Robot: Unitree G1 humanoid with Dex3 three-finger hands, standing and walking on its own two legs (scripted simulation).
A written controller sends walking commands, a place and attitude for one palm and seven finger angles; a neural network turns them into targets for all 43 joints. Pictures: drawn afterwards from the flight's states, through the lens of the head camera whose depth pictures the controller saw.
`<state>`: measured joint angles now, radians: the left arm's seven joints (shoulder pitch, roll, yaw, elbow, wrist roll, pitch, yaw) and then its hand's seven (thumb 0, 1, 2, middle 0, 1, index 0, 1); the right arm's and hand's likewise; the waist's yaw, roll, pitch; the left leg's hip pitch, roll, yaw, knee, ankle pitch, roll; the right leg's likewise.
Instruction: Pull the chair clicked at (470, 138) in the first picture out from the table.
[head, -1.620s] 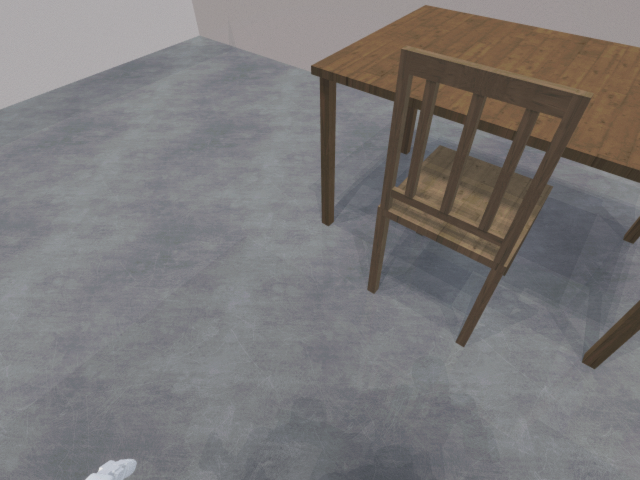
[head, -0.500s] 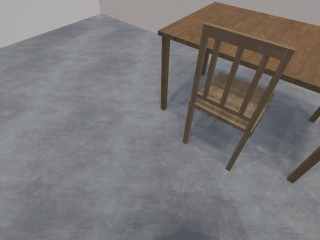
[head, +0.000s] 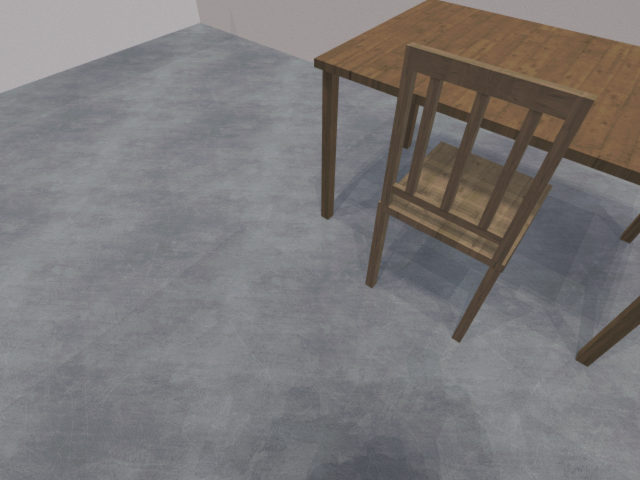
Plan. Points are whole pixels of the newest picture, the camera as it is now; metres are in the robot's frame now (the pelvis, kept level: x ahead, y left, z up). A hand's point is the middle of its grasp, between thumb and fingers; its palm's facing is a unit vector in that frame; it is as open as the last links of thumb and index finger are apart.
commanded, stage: turn to face it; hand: left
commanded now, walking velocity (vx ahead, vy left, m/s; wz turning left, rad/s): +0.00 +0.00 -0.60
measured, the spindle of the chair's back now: (462, 157) +0.85 -0.29 -0.09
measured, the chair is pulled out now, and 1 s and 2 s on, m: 0.00 0.00 0.00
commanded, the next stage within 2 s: take the last steps up to it in 1.08 s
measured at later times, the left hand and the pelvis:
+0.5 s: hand out of the picture +0.05 +0.15 -0.17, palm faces -0.19 -0.94 -0.28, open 7.3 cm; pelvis -0.03 -0.04 -0.02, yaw -15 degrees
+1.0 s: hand out of the picture +0.12 +0.17 -0.17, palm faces -0.39 -0.89 -0.24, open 7.3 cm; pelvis -0.01 +0.00 -0.01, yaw -28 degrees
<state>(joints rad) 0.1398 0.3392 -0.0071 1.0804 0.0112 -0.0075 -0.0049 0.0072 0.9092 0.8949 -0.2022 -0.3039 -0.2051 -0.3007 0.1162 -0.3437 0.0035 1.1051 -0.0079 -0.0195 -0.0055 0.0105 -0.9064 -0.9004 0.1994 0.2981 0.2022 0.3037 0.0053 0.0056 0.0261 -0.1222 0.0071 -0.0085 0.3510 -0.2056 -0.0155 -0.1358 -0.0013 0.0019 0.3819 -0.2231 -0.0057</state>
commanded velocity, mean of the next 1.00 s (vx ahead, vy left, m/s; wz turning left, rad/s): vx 0.00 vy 0.00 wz -0.49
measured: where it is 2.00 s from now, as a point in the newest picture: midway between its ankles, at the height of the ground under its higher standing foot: outside the picture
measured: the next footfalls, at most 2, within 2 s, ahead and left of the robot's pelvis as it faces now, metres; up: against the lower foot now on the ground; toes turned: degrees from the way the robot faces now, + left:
left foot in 1.04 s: +0.07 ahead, +0.09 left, +0.00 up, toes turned -31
right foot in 1.60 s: -0.02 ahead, -0.12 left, +0.00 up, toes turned -44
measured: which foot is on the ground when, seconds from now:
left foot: down 0.00-0.36, up 0.38-1.00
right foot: down 0.00-1.00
